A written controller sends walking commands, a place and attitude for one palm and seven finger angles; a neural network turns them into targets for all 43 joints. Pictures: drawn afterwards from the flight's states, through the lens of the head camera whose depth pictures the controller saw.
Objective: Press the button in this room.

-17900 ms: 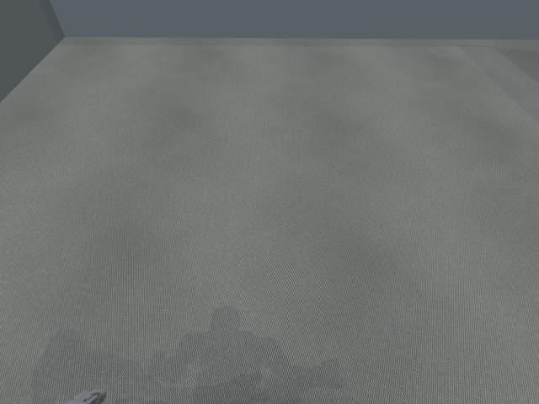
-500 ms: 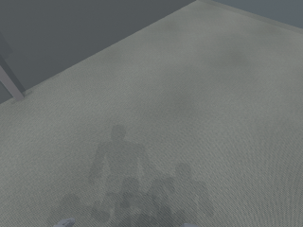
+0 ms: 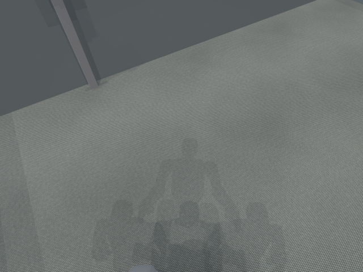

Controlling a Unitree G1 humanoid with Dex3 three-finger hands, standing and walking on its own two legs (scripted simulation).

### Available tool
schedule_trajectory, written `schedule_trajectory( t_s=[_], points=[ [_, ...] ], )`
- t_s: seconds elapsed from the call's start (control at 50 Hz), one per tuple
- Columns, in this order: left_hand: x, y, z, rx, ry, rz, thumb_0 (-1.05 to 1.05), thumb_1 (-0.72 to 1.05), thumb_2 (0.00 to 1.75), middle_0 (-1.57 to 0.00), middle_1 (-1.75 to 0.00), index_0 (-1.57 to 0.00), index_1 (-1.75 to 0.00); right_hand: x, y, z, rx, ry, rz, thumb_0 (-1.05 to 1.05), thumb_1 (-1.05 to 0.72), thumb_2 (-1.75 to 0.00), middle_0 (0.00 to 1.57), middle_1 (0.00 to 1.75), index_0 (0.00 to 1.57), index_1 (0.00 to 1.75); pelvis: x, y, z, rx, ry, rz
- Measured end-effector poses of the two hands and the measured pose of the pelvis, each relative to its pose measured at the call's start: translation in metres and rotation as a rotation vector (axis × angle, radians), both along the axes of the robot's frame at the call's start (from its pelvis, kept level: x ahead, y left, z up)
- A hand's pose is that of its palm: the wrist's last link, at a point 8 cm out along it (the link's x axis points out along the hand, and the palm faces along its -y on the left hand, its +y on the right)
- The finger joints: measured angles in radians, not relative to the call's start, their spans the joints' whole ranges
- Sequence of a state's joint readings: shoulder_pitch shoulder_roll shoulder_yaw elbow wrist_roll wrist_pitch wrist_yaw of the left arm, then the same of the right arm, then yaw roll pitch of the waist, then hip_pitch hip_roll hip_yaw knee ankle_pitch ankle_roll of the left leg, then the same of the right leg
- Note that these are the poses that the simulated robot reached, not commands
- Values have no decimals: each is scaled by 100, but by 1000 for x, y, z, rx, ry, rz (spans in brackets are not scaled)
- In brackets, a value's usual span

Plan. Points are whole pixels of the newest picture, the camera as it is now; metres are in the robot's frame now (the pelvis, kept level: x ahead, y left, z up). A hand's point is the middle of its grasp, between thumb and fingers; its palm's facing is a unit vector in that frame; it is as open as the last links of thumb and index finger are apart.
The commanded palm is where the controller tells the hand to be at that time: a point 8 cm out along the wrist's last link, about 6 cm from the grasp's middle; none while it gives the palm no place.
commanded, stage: turn or walk to find it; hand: left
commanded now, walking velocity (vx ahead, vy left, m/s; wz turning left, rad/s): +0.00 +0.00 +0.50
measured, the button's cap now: out of the picture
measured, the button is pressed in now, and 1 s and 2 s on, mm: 0 0 0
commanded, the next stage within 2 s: stand and wait in 1.42 s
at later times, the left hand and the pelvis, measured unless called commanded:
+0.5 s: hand (92, 259) +0.16 +0.24 -0.15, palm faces +0.19 -0.95 -0.24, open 7.4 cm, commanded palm none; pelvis +0.08 +0.01 +0.00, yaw +13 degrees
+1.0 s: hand out of the picture +0.08 +0.19 -0.19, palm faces +0.54 -0.83 -0.16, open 7.4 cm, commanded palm none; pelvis +0.26 +0.11 -0.02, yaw +27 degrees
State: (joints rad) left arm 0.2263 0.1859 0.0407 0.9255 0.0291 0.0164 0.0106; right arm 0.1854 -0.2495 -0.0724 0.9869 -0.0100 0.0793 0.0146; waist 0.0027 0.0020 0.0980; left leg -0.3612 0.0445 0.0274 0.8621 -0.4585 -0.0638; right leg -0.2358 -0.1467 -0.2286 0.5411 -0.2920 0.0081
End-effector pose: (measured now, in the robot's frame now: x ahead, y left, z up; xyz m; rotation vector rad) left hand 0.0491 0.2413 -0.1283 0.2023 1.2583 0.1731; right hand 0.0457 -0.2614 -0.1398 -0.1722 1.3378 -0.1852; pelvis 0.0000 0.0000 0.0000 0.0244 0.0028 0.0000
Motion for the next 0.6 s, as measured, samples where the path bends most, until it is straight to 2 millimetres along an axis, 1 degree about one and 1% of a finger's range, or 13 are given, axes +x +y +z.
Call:
schedule_trajectory(
  t_s=[0.04, 0.08, 0.12, 0.16, 0.2, 0.26, 0.34, 0.4, 0.48, 0.52, 0.54, 0.56, 0.6],
  points=[
    [-17, 15, -9, -5, 26, 41, 1, 90, 89, -20, -30, -20, -30, 20, 10, 2, -18, -36, 46, 1, -91, -90, 19, 30, 20, 29, -1, 9, -4, -9, 2, 25],
    [-32, 33, -22, -11, 50, 83, 1, 90, 89, -20, -30, -20, -30, 40, 22, 2, -39, -88, 92, 1, -91, -90, 19, 30, 20, 29, -1, 20, -13, -25, 7, 48],
    [-45, 47, -27, -6, 85, 110, 1, 90, 89, -20, -30, -20, -30, 54, 34, 8, -45, -129, 124, 1, -91, -90, 19, 30, 20, 29, -2, 26, -14, -18, 1, 52],
    [-49, 57, -25, -6, 107, 130, 1, 91, 89, -20, -30, -20, -30, 63, 43, 16, -48, -159, 145, 1, -90, -90, 19, 30, 20, 29, 1, 31, -9, -30, -1, 63],
    [-46, 63, -19, -12, 94, 142, 1, 91, 89, -20, -30, -20, -30, 67, 51, 22, -47, -169, 163, 1, -90, -90, 20, 30, 20, 29, 5, 34, -4, -39, -2, 81],
    [-31, 67, -9, -19, 40, 149, 1, 91, 89, -19, -30, -19, -30, 70, 59, 25, -32, -157, 182, 1, -90, -90, 20, 30, 20, 30, 15, 37, 3, -44, 0, 110],
    [1, 66, 1, -16, -34, 151, 1, 91, 89, -19, -30, -19, -30, 67, 62, 21, -5, -114, 187, 1, -90, -90, 20, 30, 20, 30, 31, 35, 6, -37, 4, 148],
    [31, 60, 7, -10, -84, 147, 1, 91, 89, -19, -30, -19, -30, 65, 58, 14, 13, -63, 180, 1, -90, -90, 20, 30, 20, 30, 46, 30, 6, -29, 8, 177],
    [78, 46, 14, 4, -154, 131, 1, 91, 89, -19, -30, -19, -30, 67, 44, -1, 32, 20, 171, 1, -90, -90, 20, 30, 20, 30, 72, 18, 0, -19, 12, 213],
    [99, 39, 12, 21, -202, 132, 1, 91, 89, -20, -30, -20, -30, 74, 33, -15, 38, 60, 179, 1, -90, -90, 20, 30, 20, 30, 88, 10, -10, -14, 12, 242],
    [104, 36, 11, 29, -223, 143, 1, 91, 89, -20, -30, -20, -30, 80, 29, -20, 36, 80, 191, 1, -90, -90, 20, 30, 20, 30, 94, 8, -13, -20, 8, 259],
    [106, 32, 12, 32, -235, 161, 1, 91, 89, -20, -30, -20, -30, 88, 25, -22, 34, 98, 208, 1, -90, -90, 20, 30, 20, 30, 100, 6, -14, -23, 2, 277],
    [102, 25, 14, 32, -227, 206, 0, 91, 89, -20, -30, -20, -30, 113, 23, -20, 34, 106, 244, 1, -90, -90, 20, 30, 20, 30, 113, 5, -10, -19, -2, 302]
  ],
)
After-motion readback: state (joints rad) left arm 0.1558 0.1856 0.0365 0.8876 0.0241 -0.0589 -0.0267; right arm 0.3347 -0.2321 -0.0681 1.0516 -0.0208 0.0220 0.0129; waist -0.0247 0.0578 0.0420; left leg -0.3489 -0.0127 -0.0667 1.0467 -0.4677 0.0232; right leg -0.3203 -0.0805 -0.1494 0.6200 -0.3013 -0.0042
